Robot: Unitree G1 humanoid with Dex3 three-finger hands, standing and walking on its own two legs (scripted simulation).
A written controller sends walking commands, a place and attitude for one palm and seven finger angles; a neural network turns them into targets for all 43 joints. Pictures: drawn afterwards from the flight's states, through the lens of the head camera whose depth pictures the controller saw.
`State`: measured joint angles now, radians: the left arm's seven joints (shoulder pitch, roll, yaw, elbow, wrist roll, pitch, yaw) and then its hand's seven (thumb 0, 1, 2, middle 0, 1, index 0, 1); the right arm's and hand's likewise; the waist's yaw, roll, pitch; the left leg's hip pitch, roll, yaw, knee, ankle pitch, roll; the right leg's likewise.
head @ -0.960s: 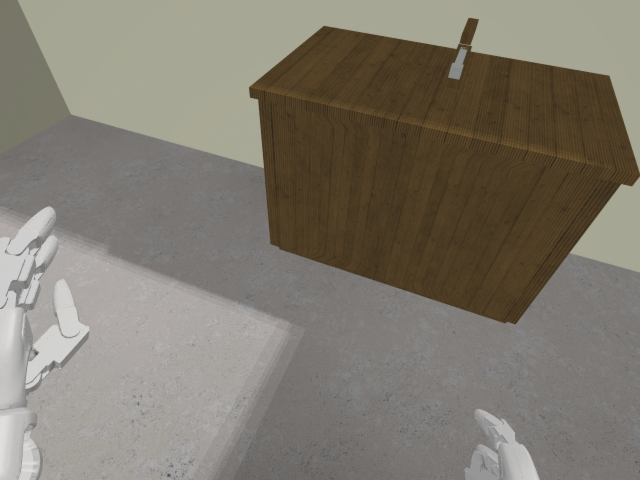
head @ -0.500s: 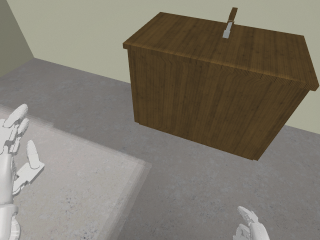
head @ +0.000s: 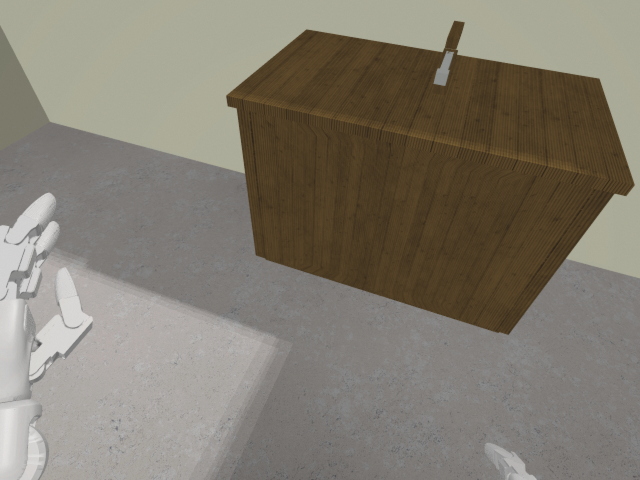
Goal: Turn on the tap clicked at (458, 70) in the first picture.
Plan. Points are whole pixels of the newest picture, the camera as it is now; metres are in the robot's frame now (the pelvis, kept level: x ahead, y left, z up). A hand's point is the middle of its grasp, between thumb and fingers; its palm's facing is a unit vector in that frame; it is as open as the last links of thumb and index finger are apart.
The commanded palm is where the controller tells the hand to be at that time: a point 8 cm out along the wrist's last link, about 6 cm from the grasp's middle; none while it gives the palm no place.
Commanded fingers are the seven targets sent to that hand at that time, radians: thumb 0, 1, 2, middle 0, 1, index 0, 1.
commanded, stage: walk to a spot facing it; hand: left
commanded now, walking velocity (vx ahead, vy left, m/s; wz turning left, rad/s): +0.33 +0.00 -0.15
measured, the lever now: (441, 77) +0.96 -0.23 +0.10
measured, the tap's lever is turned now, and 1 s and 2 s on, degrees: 0 0 0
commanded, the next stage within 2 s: turn to face it in 0.24 s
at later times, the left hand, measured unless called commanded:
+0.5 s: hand (222, 203) +0.38 +0.15 +0.17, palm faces +0.27 -0.82 -0.50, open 7.4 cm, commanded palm +0.32 +0.20 +0.19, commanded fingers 0.00 0.90 0.90 -0.20 -0.30 -0.20 -0.30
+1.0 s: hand (276, 167) +0.46 +0.09 +0.17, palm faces +0.03 -0.92 -0.39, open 7.4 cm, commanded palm +0.42 +0.14 +0.19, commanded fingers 0.00 0.90 0.90 -0.20 -0.30 -0.20 -0.30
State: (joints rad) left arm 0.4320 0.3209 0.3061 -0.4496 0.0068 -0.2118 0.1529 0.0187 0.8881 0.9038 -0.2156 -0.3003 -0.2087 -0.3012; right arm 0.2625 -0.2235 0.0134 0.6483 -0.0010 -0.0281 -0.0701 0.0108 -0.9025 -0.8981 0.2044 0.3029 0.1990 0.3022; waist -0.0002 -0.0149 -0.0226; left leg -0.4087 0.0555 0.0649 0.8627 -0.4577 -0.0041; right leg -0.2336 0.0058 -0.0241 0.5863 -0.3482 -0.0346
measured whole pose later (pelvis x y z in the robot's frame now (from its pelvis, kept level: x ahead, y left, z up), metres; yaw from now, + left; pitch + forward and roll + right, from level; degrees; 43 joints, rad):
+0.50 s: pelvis +0.12 -0.05 -0.02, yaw -10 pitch -2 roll +0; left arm 0.41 0.38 0.40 -0.49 0.00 -0.21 0.14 0.02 0.89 0.90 -0.22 -0.30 -0.21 -0.30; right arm 0.15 -0.19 0.01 0.62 0.00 -0.04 -0.04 0.01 -0.90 -0.90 0.21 0.30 0.20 0.30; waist 0.01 0.05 0.12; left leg -0.38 0.14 0.08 1.13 -0.50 -0.05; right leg -0.43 -0.02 -0.16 0.70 -0.25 -0.09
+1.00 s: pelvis +0.15 -0.04 +0.00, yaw -27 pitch -1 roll +0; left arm 0.43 0.35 0.36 -0.48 -0.02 -0.17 0.14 0.02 0.89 0.90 -0.21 -0.30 -0.21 -0.30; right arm 0.20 -0.16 0.01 0.52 0.01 -0.02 -0.02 0.01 -0.90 -0.90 0.20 0.30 0.20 0.30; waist 0.03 -0.01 0.04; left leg -0.26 0.14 0.18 0.57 -0.27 -0.03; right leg -0.43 0.01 -0.04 0.87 -0.42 0.03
